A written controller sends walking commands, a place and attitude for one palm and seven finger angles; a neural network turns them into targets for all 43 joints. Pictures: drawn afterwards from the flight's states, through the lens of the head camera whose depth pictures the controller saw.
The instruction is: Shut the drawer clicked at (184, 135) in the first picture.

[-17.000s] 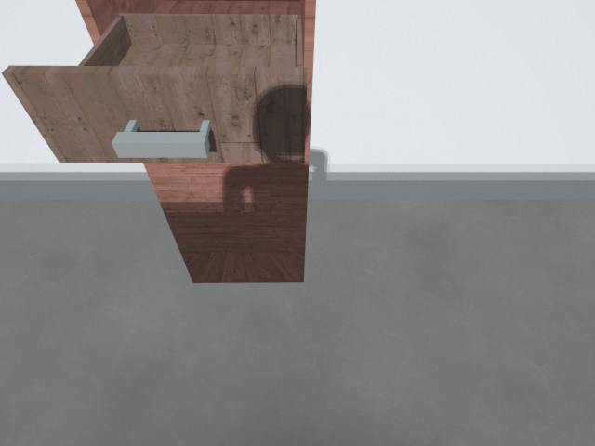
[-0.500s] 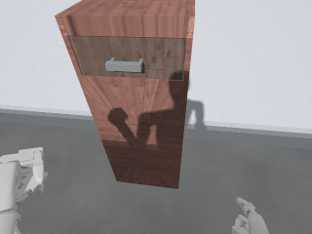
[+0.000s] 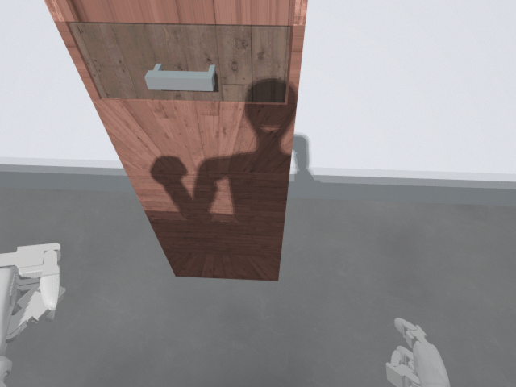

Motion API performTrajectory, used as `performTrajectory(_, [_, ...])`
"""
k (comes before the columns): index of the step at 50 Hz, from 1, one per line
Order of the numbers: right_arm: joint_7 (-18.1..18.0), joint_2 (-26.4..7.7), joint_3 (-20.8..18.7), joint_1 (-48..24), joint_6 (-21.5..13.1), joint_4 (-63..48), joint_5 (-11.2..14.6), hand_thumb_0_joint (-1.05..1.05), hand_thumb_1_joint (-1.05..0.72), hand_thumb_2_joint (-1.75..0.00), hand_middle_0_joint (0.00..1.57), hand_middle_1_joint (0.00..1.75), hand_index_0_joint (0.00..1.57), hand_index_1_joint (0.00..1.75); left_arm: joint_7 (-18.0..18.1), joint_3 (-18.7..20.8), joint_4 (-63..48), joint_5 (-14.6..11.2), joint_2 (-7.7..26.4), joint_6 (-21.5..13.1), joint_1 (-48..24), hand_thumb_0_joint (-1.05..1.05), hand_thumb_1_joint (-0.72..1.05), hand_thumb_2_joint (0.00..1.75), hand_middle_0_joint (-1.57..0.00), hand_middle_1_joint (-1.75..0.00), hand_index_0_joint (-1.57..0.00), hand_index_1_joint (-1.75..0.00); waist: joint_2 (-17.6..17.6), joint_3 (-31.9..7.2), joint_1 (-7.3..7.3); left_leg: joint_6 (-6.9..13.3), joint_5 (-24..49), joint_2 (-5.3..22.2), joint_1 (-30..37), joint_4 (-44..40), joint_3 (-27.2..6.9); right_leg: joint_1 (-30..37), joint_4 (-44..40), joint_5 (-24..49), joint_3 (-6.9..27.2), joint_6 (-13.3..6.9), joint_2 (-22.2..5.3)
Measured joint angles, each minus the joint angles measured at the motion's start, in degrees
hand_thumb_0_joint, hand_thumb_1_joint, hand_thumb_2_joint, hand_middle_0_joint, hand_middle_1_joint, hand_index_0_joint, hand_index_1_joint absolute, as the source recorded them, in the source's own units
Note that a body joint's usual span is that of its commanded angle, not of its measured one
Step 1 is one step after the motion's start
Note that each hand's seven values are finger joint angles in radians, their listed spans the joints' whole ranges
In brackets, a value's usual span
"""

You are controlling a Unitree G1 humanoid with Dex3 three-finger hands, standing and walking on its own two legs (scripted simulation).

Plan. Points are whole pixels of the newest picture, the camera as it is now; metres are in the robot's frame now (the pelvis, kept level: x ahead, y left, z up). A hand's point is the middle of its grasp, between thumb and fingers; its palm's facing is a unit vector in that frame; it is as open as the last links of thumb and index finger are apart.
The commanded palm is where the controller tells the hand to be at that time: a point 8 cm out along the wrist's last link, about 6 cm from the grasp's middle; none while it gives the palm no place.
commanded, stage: step back with the hand held close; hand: left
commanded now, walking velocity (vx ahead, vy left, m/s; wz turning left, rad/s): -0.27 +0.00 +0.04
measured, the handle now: (183, 74) +0.60 +0.19 +0.17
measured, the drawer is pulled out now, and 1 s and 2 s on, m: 0.00 0.00 0.00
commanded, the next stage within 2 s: stop stepping back and stand still in 1.00 s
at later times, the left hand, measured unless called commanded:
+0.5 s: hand out of the picture +0.11 +0.25 +0.16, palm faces +0.41 -0.78 -0.47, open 3.3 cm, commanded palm +0.04 +0.29 +0.17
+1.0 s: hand out of the picture +0.02 +0.27 +0.18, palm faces +0.45 -0.79 -0.42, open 3.3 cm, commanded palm -0.04 +0.29 +0.17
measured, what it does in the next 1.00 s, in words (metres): walks backwards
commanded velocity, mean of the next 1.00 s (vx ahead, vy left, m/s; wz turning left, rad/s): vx -0.34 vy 0.00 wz -0.01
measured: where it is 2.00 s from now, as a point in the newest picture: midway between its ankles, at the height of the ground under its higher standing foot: outside the picture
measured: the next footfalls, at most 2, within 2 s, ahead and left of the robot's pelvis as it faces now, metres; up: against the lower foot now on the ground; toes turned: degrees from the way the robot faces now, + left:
right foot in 1.10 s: -0.22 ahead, -0.09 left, +0.00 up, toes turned -2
left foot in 1.22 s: -0.08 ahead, +0.08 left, +0.00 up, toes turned -2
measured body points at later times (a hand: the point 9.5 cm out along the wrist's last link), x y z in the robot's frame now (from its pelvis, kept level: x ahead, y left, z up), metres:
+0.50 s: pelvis -0.08 +0.01 -0.02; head -0.06 +0.02 +0.43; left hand +0.08 +0.29 +0.18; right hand +0.10 -0.23 -0.09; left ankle +0.00 +0.09 -0.74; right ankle +0.01 -0.13 -0.74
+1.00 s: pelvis -0.16 +0.01 -0.01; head -0.14 +0.05 +0.44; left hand -0.01 +0.31 +0.20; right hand +0.03 -0.21 -0.07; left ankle -0.01 +0.09 -0.74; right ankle -0.23 -0.14 -0.68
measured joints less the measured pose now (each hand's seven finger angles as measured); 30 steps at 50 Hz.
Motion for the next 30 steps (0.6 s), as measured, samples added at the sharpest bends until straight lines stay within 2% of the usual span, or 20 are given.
performTrajectory(8, [-0.57,0.74,-0.36,0.65,-0.19,-1.47,0.3,0.01,-0.9,-0.9,0.2,0.3,0.2,0.3,0.99,2.57,-2.84,0.31,1.92,-1.35,0.75,0.02,0.89,0.9,-1.4,-1.59,-1.4,-1.6,-1.86,0.52,-0.18,0.66,0.3,-0.48,-3.61,3.4,0.34,-3.92,4.03,0.09,0.38,0.33,-0.65])
performTrajectory(18, [-0.35,1.29,0.6,1.61,-3.09,-1.29,0.17,0.01,-0.9,-0.9,0.21,0.3,0.2,0.3,1.98,2.37,-3.37,1.35,-0.73,-4.17,-0.55,0.02,0.89,0.9,-1.4,-1.6,-1.41,-1.6,-1.38,-0.11,0.31,0.98,-0.51,-0.01,-9.14,8.96,-0.76,-7.75,6.47,1.62,-0.47,0.05,-0.23])
performTrajectory(21, [-0.5,1.19,0.79,2.2,-3.87,-0.63,-0.1,0.01,-0.9,-0.9,0.21,0.3,0.2,0.3,2.45,1.95,-3.63,1.6,-1.05,-5.02,-0.94,0.02,0.89,0.9,-1.4,-1.6,-1.41,-1.6,-1.4,-0.18,0.03,1.12,0.52,-0.02,-10.13,8.97,-1.3,-8.34,6.13,1.74,-0.41,-0.07,0.17])
performTrajectory(26, [-0.88,1.72,0.7,3.91,-5.3,-0.39,0.1,0.01,-0.9,-0.9,0.21,0.3,0.2,0.3,2.6,3.47,-3.17,2.51,0.91,-6.4,-1.72,0.02,0.89,0.9,-1.4,-1.59,-1.41,-1.6,-1.77,0.23,-1.67,1.46,2.84,-0.98,-11.17,8.95,-3.17,-7.98,9.82,0.17,2.44,0.11,2.37])
performTrajectory(29, [-0.67,1.81,0.6,4.16,-6.03,-0.04,0.05,0.01,-0.9,-0.9,0.21,0.3,0.2,0.3,2.29,5.13,-2.79,2.8,1.36,-7.4,-1.76,0.02,0.89,0.9,-1.4,-1.59,-1.41,-1.6,-1.69,-0.1,-1.14,1.33,3.01,-1.01,-12.84,10.07,-3.53,-7.3,10.78,-3.78,4.01,0.24,3.39])
performTrajectory(30, [-0.51,1.76,0.54,3.63,-6.23,0.22,0.03,0.01,-0.9,-0.9,0.21,0.3,0.2,0.3,2.18,5.5,-2.79,2.59,1.08,-7.67,-1.79,0.02,0.89,0.9,-1.4,-1.6,-1.41,-1.6,-1.48,0.38,-0.85,1.12,3.34,-0.74,-13.14,10.24,-3.49,-7.62,10.78,-3.04,4.12,-0.27,3.7])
